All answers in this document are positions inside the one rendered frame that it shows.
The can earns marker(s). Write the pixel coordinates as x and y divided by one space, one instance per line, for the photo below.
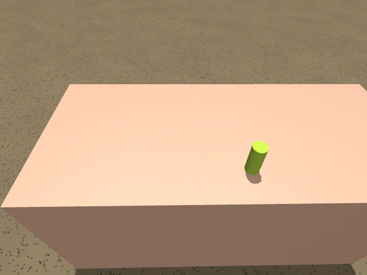
256 157

